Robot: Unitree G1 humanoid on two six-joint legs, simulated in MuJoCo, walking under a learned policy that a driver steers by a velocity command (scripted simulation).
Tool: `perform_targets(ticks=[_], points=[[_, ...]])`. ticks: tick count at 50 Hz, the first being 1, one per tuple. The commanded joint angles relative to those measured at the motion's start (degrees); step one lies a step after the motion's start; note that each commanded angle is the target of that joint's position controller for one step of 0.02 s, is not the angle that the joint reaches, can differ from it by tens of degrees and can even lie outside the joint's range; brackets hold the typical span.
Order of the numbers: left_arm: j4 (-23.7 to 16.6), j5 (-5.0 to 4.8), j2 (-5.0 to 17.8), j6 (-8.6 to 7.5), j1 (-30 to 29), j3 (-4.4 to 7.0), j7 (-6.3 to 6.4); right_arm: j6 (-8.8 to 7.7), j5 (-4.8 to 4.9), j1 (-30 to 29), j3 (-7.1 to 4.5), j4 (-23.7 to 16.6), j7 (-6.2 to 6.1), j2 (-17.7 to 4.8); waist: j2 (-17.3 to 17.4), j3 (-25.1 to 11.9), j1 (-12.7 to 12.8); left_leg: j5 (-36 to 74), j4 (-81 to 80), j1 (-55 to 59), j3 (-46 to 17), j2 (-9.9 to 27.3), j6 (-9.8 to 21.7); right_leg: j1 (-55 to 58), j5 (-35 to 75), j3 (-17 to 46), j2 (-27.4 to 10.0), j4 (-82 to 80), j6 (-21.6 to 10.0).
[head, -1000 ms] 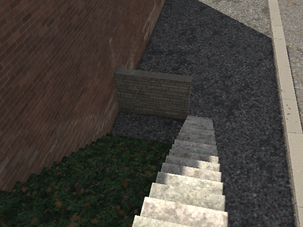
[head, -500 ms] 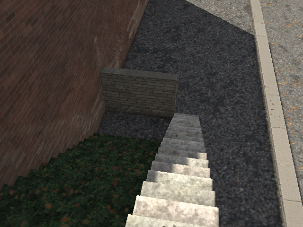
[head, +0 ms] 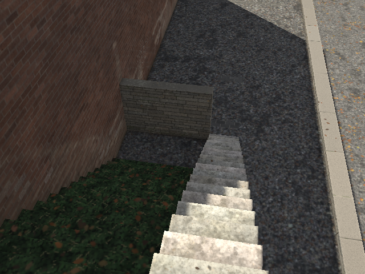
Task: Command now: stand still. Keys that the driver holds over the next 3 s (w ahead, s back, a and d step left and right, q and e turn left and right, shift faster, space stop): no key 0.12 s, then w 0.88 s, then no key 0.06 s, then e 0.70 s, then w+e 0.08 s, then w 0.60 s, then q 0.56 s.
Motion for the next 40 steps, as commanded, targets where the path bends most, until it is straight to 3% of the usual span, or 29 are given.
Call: perform_targets(ticks=[1, 4, 6, 8, 12, 15, 19, 21, 23, 25, 27, 28, 29, 31, 32, 34, 36, 37, 38, 39, 40], points=[[-2.7, -0.1, 5.7, -0.7, -1.6, 0.94, 0.29, -0.55, 0.07, -1.4, -1.05, -3.1, -0.19, -6.3, -0.3, 0.7, -0.4, 4.5, -1.5, 3.7, -7.9, 8.6, 0.4, -5.4, -3.5, 6.9, -5.9, -5.9, -0.9], [-2.9, -0.25, 4.7, -0.69, -1.3, 0.56, 0.61, -0.84, 0.76, -1.0, -1.09, -2.5, -0.5, -6.2, -1.3, -0.7, -0.4, 8.5, -1.8, 5.7, -7.9, 8.7, 0.5, -4.1, -0.7, 7.0, -6.2, -7.0, -0.9], [-2.9, -0.33, 5.0, -0.76, -1.2, 0.58, 0.77, -0.84, 0.68, -1.2, -1.06, -2.3, -0.72, -6.2, -1.1, -0.4, -0.4, 9.5, -1.9, 5.9, -7.8, 8.8, 0.4, -3.4, 0.5, 7.1, -6.3, -7.2, -0.9], [-2.5, -0.25, 4.2, -1.15, -0.8, 0.34, 0.89, -0.74, 0.42, -1.3, -0.61, -1.3, -0.81, -4.8, -0.8, -0.5, -0.3, 5.7, -3.7, 7.3, -7.9, 8.6, -0.1, -2.6, -3.8, 8.0, -6.5, -10.5, -0.5], [-2.7, 0.09, 6.8, -0.94, -0.2, 1.73, 1.08, -0.98, 0.12, -1.1, -1.12, -0.9, -0.93, -6.3, -2.6, 2.2, -0.4, -2.8, 0.4, 3.2, -5.1, 6.0, 0.6, -1.3, -14.7, 9.5, -6.4, -11.8, -2.5], [-4.1, 0.19, 7.4, -0.82, -0.6, 2.79, 0.9, -1.71, -0.4, -0.6, -0.69, -0.6, -1.27, -5.1, -3.4, 5.3, -0.4, -7.8, 5.0, -2.4, -3.0, 4.4, 0.9, -0.3, -18.6, 10.7, -6.6, -12.0, -4.6], [-4.5, -0.49, 8.8, -0.91, 2.7, 4.51, 1.74, -2.91, -0.71, -1.6, -0.82, -1.2, -1.98, -5.3, -3.2, 4.5, 0.7, -4.7, 10.6, -8.8, -1.2, 4.5, 0.7, 8.0, -3.6, 13.0, -9.9, -6.3, -7.6], [-5.4, -0.91, 8.3, -0.66, 2.2, 4.76, 2.08, -3.5, 0.31, -2.5, -0.76, -2.3, -2.74, -5.7, -2.5, 1.4, 1.2, 0.1, 12.8, -8.0, -1.5, 4.8, 0.6, 10.7, 7.0, 12.3, -9.4, -1.8, -7.6], [-5.9, -1.37, 8.7, -0.01, 1.9, 5.18, 2.39, -3.59, 0.18, -0.6, -0.79, -1.9, -3.08, -6.0, 0.4, 1.8, 0.8, 5.3, 13.3, -6.0, -1.9, 5.2, 0.9, 8.6, 9.7, 9.6, -6.9, 3.3, -6.4], [-6.5, -1.06, 6.1, -0.36, -0.6, 4.5, 2.12, -3.66, 1.07, 0.7, -1.45, -2.3, -3.68, -7.5, 3.4, 1.5, -0.2, 12.9, 11.9, 0.6, -5.3, 6.3, 2.3, 2.2, 10.2, 5.4, -3.0, 8.5, -3.6], [-7.3, -1.36, 5.5, -0.66, -3.0, 4.06, 2.25, -3.07, 1.15, 2.4, -2.31, -1.8, -3.66, -9.4, 5.3, 0.3, -1.3, 21.4, 11.9, 8.0, -8.2, 8.2, 4.9, -5.5, 7.5, 0.5, 0.5, 14.7, -0.5], [-8.1, -1.43, 5.4, -1.01, -4.4, 3.78, 2.25, -2.77, 1.25, 4.2, -2.65, -1.6, -3.73, -9.8, 5.6, -0.8, -2.3, 24.0, 11.2, 11.6, -11.0, 10.2, 6.5, -9.7, 4.8, -0.8, 0.8, 18.0, 0.7], [-8.9, -1.86, 5.8, -1.08, -5.4, 3.73, 2.56, -2.68, 2.02, 4.5, -2.59, -0.9, -3.37, -9.6, 6.7, -0.7, -3.3, 27.6, 10.0, 12.4, -13.3, 12.3, 7.7, -11.7, 1.3, -1.3, 0.7, 20.3, 1.7], [-9.1, -1.23, 6.1, -0.74, -4.8, 3.53, 2.7, -2.63, 2.07, 4.1, -2.48, -0.8, -3.2, -9.2, 5.7, 1.0, -2.6, 29.3, 9.9, 11.3, -12.8, 13.3, 9.1, -12.7, -8.9, -0.9, 0.6, 21.8, 2.4], [-8.9, -1.09, 5.7, -0.62, -4.7, 3.5, 2.62, -2.69, 1.69, 2.4, -2.59, -1.0, -3.19, -9.3, 5.9, 2.7, -1.9, 29.5, 9.8, 9.0, -12.6, 13.1, 9.1, -12.0, -11.9, -1.0, 0.6, 21.5, 2.5], [-7.9, -0.89, 5.2, -0.51, -3.4, 3.13, 2.36, -2.66, 1.24, 1.5, -2.89, -1.0, -2.95, -10.1, 7.8, 2.4, -1.5, 25.7, 10.6, 6.3, -14.5, 14.0, 9.9, -9.3, -11.7, 0.9, -0.4, 22.6, 1.9], [-6.2, -0.35, 4.6, -0.48, 0.3, 3.0, 2.31, -2.63, 1.72, -1.5, -2.93, -2.2, -2.91, -9.4, 4.4, 1.2, 1.5, 17.8, 13.0, 0.2, -13.4, 12.9, 8.9, -2.6, -4.0, 1.3, -0.9, 19.7, 0.7], [-5.9, -1.04, 5.9, -1.02, 1.9, 3.18, 2.09, -2.8, 1.52, -4.3, -2.8, -3.3, -2.72, -8.2, -0.4, 1.7, 2.9, 13.8, 16.2, -4.0, -8.8, 9.5, 6.2, 1.6, 8.1, 2.3, -1.6, 14.5, -0.5], [-4.2, -0.85, 8.7, -1.26, 4.8, 4.05, 2.28, -3.29, 1.2, -5.0, -2.71, -3.4, -2.81, -7.0, -7.5, 2.2, 3.9, 10.9, 23.8, -10.6, -3.5, 5.2, 3.0, 9.1, 17.1, 5.8, -3.9, 11.6, -2.2], [-2.8, -0.46, 10.3, -1.19, 9.5, 4.71, 2.17, -3.64, 0.52, -7.6, -2.99, -4.3, -3.2, -7.3, -11.3, 2.9, 6.8, -1.1, 33.5, -22.0, -0.9, 3.0, 1.1, 17.8, 26.3, 12.2, -7.9, 9.2, -5.5], [-1.4, 0.28, 10.1, -0.96, 14.8, 4.75, 1.21, -4.54, 0.41, -9.5, -3.58, -4.5, -3.03, -7.8, -9.5, 2.7, 9.1, -25.1, 41.7, -33.3, -2.2, 1.4, 0.9, 25.2, 36.5, 17.5, -12.8, 8.3, -7.2]])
